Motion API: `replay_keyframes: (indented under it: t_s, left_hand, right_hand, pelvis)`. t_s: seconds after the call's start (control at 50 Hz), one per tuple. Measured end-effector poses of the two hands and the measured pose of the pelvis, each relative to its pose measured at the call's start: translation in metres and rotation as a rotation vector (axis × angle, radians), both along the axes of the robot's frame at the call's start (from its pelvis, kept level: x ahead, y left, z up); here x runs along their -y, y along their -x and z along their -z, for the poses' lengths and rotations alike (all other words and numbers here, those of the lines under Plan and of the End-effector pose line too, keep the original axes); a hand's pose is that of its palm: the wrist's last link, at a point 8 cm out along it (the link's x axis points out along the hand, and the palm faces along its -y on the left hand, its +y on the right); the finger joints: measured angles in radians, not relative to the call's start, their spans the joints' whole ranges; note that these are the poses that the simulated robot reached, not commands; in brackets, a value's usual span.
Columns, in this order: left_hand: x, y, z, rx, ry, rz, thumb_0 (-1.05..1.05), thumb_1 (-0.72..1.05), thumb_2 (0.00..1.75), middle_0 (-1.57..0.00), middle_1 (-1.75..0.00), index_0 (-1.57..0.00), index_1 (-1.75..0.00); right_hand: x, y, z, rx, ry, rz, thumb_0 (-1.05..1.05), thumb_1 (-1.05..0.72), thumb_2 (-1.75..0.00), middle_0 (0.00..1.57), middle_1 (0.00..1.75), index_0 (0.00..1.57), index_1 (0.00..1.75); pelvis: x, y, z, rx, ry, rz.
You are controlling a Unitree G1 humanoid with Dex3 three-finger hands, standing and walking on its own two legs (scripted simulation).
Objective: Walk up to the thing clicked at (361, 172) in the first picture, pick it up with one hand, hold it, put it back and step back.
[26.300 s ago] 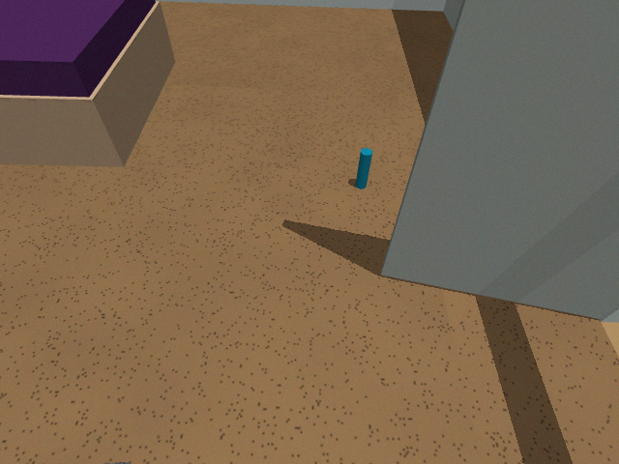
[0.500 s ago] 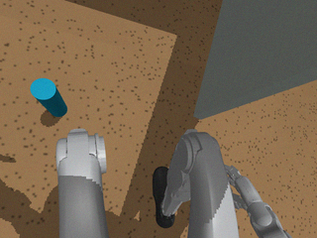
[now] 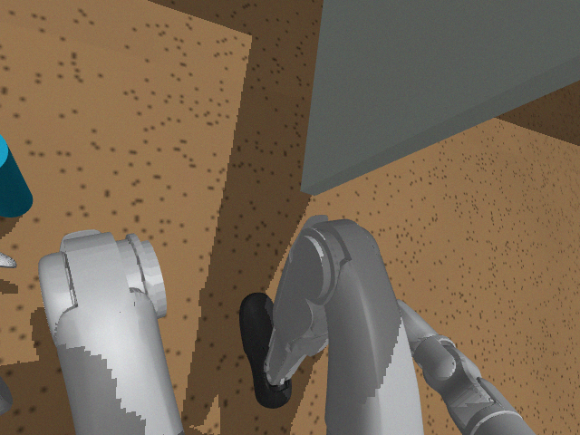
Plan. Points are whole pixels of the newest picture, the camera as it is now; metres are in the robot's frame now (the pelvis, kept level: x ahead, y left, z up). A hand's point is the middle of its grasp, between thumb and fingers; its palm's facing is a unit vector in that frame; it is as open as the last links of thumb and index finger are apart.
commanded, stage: close in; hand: left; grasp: from the side
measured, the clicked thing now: out of the picture +0.41 +0.29 -0.18
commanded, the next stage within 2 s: rest palm in 0.34 s
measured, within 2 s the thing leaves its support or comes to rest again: leaves its support in 1.62 s
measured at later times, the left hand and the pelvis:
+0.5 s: hand out of the picture +0.38 +0.29 -0.16, palm faces +0.30 -0.95 +0.03, open 17.5 cm; pelvis -0.01 +0.00 +0.00, yaw -1 degrees
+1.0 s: hand out of the picture +0.40 +0.29 -0.16, palm faces +0.32 -0.95 +0.01, open 11.7 cm; pelvis -0.01 +0.00 +0.00, yaw -2 degrees
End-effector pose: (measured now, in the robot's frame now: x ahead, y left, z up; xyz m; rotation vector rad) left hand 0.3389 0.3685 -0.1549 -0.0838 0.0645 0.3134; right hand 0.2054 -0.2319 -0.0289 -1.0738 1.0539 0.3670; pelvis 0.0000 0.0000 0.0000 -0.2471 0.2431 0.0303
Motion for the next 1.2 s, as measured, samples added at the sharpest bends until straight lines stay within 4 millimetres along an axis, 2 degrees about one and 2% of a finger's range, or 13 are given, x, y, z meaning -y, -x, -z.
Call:
replay_keyframes:
  t_s: [0.12, 0.26, 0.42, 0.56, 0.84, 1.2]
  left_hand:
    - [0.004, 0.006, -0.004, -0.001, -0.056, 0.031, -0.02, -0.58, 0.02, -0.07, -0.06, -0.06, -0.06]
    - [0.020, 0.003, -0.008, -0.001, -0.050, 0.057, -0.02, -0.59, 0.01, -0.06, -0.05, -0.07, -0.05]
    - [0.032, -0.007, 0.002, 0.016, -0.033, 0.014, -0.01, -0.58, 0.03, -0.06, -0.05, -0.06, -0.04]
    - [0.031, -0.007, 0.009, 0.017, -0.067, 0.012, -0.01, -0.50, 0.07, -0.08, -0.04, -0.07, -0.05]
    - [0.037, -0.021, 0.005, 0.027, -0.062, 0.007, -0.01, -0.18, 0.31, -0.31, -0.26, -0.30, -0.27]
    - [0.035, -0.030, 0.006, 0.024, -0.076, -0.006, 0.01, 0.25, 0.68, -0.68, -0.64, -0.64, -0.65]
  right_hand:
    - [0.005, 0.013, -0.001, -0.026, 0.022, 0.001, 0.00, -0.94, -0.90, 0.21, 0.30, 0.20, 0.30]
    - [0.007, 0.024, -0.004, -0.030, 0.019, 0.012, 0.00, -0.93, -0.90, 0.21, 0.30, 0.20, 0.30]
    - [0.006, 0.034, -0.009, -0.050, 0.043, 0.013, 0.00, -0.92, -0.90, 0.21, 0.30, 0.20, 0.30]
    - [0.008, 0.038, -0.005, -0.096, 0.065, 0.012, 0.00, -0.91, -0.90, 0.21, 0.30, 0.20, 0.30]
    - [0.005, 0.031, -0.003, -0.083, 0.058, 0.005, 0.00, -0.89, -0.89, 0.21, 0.30, 0.20, 0.30]
    - [0.008, 0.038, -0.003, -0.122, 0.078, 0.027, 0.00, -0.88, -0.89, 0.21, 0.30, 0.20, 0.30]
  pelvis:
    - [0.000, 0.005, 0.002, 0.024, 0.005, 0.000]
    - [-0.002, 0.008, 0.002, 0.035, 0.012, 0.003]
    - [-0.002, 0.008, 0.004, 0.052, 0.021, 0.012]
    - [-0.003, 0.008, 0.005, 0.055, 0.025, 0.013]
    - [-0.003, 0.008, 0.005, 0.054, 0.029, 0.019]
    - [-0.004, 0.006, 0.003, 0.041, 0.034, 0.023]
